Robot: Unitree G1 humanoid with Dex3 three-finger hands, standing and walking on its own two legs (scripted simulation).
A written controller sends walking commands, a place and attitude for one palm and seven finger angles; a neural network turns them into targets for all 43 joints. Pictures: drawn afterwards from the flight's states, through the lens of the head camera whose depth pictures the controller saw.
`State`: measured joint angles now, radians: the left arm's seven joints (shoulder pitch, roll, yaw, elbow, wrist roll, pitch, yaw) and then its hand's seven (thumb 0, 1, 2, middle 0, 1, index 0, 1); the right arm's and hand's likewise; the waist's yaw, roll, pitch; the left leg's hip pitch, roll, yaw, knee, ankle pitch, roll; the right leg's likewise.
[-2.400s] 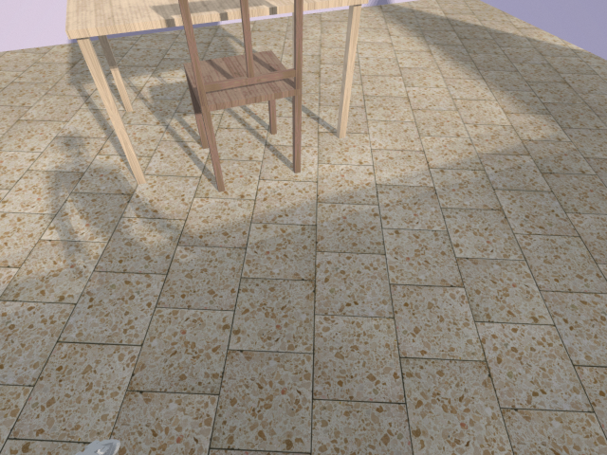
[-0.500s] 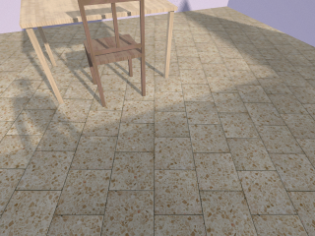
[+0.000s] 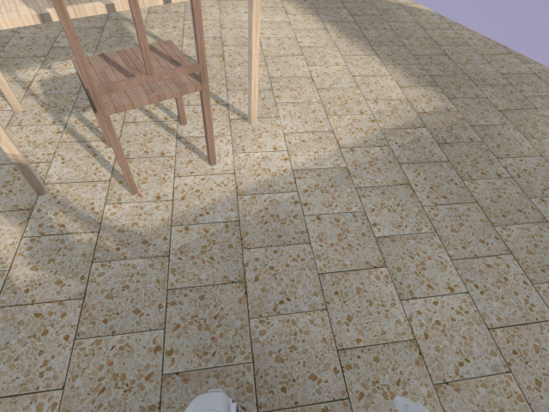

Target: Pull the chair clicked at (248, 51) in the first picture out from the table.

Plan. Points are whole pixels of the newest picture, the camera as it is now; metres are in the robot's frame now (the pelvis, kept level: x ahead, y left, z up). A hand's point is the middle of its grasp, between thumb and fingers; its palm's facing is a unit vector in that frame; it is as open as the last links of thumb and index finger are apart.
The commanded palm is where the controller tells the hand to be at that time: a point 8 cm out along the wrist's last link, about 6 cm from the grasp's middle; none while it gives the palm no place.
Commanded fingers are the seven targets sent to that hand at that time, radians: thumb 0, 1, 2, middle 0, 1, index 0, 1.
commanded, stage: walk to a spot facing it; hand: left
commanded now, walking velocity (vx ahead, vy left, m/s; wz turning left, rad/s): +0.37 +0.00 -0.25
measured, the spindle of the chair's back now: (140, 30) +1.17 +0.54 -0.05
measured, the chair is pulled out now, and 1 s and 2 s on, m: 0.00 0.00 0.00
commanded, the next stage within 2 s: turn to face it in 1.40 s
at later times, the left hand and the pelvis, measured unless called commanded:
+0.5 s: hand (207, 284) +0.35 +0.16 -0.14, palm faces -0.21 -0.96 -0.16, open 7.4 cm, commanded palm none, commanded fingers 0.00 0.90 0.90 -0.20 -0.30 -0.20 -0.30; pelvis +0.20 +0.01 +0.02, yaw -9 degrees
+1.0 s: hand (189, 250) +0.44 +0.22 -0.17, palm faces -0.14 -0.98 -0.14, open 7.3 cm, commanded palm none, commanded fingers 0.00 0.90 0.90 -0.20 -0.30 -0.20 -0.30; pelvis +0.43 +0.03 +0.02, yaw -12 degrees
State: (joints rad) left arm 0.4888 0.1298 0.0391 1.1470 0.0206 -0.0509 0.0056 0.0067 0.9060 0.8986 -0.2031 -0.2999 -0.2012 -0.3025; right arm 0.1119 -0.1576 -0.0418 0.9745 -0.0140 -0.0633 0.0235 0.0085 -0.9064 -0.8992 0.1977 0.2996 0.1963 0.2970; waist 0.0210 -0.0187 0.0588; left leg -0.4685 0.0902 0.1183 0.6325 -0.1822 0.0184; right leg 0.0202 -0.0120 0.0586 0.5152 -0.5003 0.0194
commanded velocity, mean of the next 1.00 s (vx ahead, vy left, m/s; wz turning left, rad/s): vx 0.37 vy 0.00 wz -0.19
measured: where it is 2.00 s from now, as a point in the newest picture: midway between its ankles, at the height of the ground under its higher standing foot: (298, 264)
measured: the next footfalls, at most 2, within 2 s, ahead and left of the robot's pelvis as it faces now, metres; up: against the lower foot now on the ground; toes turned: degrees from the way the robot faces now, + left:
right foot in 0.52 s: +0.31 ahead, -0.13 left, +0.00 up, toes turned -17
left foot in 0.88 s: +0.52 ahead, +0.11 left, +0.00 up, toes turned +2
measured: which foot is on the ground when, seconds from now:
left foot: down 0.00-0.54, up 0.56-0.86, down 0.88-1.00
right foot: down 0.00-0.00, up 0.02-0.50, down 0.52-0.90, up 0.92-1.00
